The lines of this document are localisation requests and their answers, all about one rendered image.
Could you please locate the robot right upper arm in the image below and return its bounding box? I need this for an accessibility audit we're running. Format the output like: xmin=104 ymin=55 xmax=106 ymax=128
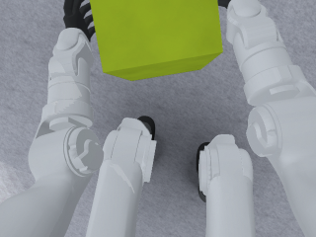
xmin=246 ymin=96 xmax=316 ymax=237

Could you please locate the robot left hand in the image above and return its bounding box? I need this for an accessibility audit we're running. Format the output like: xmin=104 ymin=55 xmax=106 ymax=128
xmin=63 ymin=0 xmax=96 ymax=42

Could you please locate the right robot forearm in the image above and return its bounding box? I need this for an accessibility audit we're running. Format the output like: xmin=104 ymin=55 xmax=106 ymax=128
xmin=226 ymin=0 xmax=316 ymax=107

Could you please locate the robot left upper arm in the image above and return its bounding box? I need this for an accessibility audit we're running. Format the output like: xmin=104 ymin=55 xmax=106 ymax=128
xmin=0 ymin=125 xmax=104 ymax=237

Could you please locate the carton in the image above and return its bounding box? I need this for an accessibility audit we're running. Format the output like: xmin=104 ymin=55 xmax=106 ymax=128
xmin=90 ymin=0 xmax=223 ymax=81

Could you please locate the left robot forearm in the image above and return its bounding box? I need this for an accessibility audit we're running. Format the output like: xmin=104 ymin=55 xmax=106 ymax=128
xmin=33 ymin=28 xmax=95 ymax=142

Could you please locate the left robot thigh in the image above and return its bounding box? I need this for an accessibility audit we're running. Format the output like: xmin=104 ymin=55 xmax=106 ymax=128
xmin=85 ymin=126 xmax=157 ymax=237

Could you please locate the right robot shin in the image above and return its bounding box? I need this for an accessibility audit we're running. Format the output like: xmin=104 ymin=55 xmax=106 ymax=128
xmin=202 ymin=134 xmax=254 ymax=195

